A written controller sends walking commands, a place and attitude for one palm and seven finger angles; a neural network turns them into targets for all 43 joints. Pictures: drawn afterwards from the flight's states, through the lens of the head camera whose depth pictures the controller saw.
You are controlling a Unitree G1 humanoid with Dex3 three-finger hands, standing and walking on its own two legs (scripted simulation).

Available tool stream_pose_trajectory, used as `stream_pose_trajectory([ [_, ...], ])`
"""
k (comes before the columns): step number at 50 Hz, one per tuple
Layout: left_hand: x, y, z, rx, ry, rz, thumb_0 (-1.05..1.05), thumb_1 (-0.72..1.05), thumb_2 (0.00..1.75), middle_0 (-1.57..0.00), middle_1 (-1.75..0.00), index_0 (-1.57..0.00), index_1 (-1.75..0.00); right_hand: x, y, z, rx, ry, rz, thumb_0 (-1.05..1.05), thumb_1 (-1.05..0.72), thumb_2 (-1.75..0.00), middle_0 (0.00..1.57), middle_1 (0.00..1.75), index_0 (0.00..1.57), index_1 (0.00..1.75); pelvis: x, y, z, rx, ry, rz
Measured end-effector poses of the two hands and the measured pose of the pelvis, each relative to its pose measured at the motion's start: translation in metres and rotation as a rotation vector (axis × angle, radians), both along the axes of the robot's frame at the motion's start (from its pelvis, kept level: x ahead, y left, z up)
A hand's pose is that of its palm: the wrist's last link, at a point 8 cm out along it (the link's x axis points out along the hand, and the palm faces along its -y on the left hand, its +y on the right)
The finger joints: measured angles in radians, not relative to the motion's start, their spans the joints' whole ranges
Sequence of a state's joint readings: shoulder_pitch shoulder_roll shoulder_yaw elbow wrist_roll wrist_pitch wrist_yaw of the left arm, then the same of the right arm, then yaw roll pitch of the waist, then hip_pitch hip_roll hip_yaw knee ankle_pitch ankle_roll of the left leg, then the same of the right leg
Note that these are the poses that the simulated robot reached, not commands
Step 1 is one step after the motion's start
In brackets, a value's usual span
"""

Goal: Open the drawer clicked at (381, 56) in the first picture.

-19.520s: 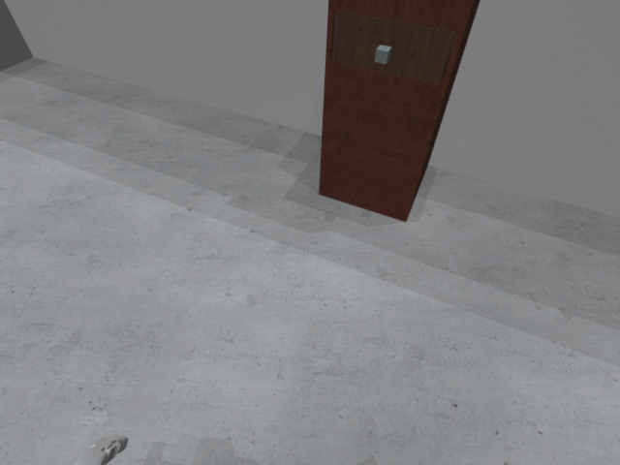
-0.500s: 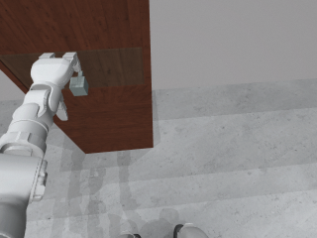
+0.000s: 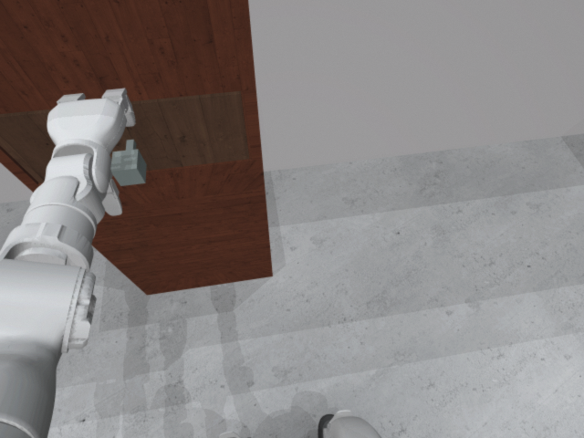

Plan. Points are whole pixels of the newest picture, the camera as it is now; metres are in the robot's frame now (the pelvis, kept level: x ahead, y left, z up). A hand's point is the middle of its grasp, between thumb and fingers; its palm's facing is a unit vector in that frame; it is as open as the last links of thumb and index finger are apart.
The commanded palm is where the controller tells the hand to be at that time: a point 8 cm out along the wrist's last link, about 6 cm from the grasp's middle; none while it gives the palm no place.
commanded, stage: lower the fingers behind the handle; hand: left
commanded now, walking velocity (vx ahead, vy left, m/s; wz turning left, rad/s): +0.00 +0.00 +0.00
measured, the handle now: (130, 158) +0.56 +0.22 -0.01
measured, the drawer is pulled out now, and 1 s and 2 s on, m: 0.00 0.00 0.00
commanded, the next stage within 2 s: lift the fingers back up to retry in 1.34 s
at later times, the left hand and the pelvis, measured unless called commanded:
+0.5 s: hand (103, 166) +0.52 +0.24 +0.03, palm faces -0.05 +0.00 -1.00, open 13.7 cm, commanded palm +0.50 +0.23 +0.06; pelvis +0.00 +0.00 -0.01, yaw +1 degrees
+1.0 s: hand (113, 174) +0.52 +0.23 +0.00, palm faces +0.00 +0.03 -1.00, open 13.4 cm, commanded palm +0.51 +0.22 +0.03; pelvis -0.01 +0.01 -0.03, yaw +1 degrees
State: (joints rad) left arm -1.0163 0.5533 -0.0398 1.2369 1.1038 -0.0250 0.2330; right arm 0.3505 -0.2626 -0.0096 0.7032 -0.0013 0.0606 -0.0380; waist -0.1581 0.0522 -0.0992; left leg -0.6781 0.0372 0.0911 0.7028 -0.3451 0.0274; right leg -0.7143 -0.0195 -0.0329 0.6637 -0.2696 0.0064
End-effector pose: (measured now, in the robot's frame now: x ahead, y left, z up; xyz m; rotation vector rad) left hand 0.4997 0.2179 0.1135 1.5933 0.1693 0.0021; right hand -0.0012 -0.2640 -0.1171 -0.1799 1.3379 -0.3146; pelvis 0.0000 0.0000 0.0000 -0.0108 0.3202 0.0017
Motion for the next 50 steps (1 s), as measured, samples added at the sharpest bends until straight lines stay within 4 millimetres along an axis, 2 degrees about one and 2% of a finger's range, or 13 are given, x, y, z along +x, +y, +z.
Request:
stream_pose_trajectory([
  [5,-0.008,0.01,-0.029,-0.015,0.049,-0.037,0.0,-0.49,0.3,-0.32,-1.2,-0.31,-1.21,-0.013,-0.009,0.001,-0.036,0.041,0.01,0.0,-0.9,-0.9,0.21,0.3,0.2,0.3,-0.004,-0.001,-0.005,-0.002,0.024,0.002],
  [8,-0.012,0.012,-0.037,-0.042,0.006,-0.082,0.0,-0.48,0.3,-0.32,-1.2,-0.31,-1.21,-0.021,-0.014,0.002,-0.056,0.084,0.021,0.0,-0.9,-0.9,0.2,0.3,0.2,0.3,-0.003,-0.001,-0.008,-0.005,0.045,0.009],
  [12,-0.01,0.015,-0.036,-0.052,-0.085,-0.1,0.0,-0.48,0.3,-0.32,-1.2,-0.31,-1.2,-0.026,-0.019,0.001,-0.071,0.128,0.034,0.0,-0.9,-0.9,0.2,0.3,0.2,0.3,-0.001,-0.001,-0.014,-0.013,0.068,0.023],
  [18,0.0,0.022,-0.038,-0.026,-0.125,-0.011,0.0,-0.48,0.3,-0.32,-1.2,-0.33,-1.23,-0.023,-0.017,-0.001,-0.057,0.137,0.033,0.0,-0.9,-0.9,0.2,0.3,0.2,0.3,0.001,0.002,-0.016,-0.023,0.084,0.03],
  [26,0.001,0.017,-0.032,-0.017,-0.041,0.034,0.0,-0.48,0.3,-0.33,-1.21,-0.3,-1.24,-0.011,-0.002,-0.004,-0.023,0.089,0.019,0.0,-0.9,-0.9,0.2,0.3,0.2,0.3,0.003,0.004,-0.012,-0.023,0.06,0.025],
  [30,-0.001,0.015,-0.045,-0.005,0.042,0.005,0.0,-0.48,0.3,-0.32,-1.2,-0.29,-1.22,-0.009,0.002,-0.006,-0.022,0.066,0.015,0.0,-0.9,-0.9,0.2,0.3,0.2,0.3,0.001,0.005,-0.013,-0.021,0.058,0.022],
  [39,-0.003,0.022,-0.055,-0.042,-0.064,-0.069,0.0,-0.48,0.3,-0.32,-1.2,-0.31,-1.28,-0.02,0.002,-0.017,-0.033,0.116,0.05,0.0,-0.9,-0.9,0.2,0.3,0.2,0.3,-0.005,0.007,-0.028,-0.026,0.106,0.029],
  [45,-0.003,0.018,-0.058,-0.018,-0.124,-0.039,0.0,-0.48,0.3,-0.32,-1.2,-0.32,-1.33,-0.025,0.001,-0.023,-0.022,0.14,0.051,0.0,-0.9,-0.9,0.2,0.3,0.2,0.3,-0.008,0.007,-0.033,-0.032,0.121,0.037],
  [50,0.0,0.013,-0.056,0.008,-0.107,0.014,0.0,-0.48,0.3,-0.32,-1.2,-0.33,-1.37,-0.028,0.001,-0.022,-0.019,0.126,0.037,0.0,-0.9,-0.9,0.2,0.3,0.2,0.3,-0.012,0.006,-0.033,-0.032,0.115,0.036],
])
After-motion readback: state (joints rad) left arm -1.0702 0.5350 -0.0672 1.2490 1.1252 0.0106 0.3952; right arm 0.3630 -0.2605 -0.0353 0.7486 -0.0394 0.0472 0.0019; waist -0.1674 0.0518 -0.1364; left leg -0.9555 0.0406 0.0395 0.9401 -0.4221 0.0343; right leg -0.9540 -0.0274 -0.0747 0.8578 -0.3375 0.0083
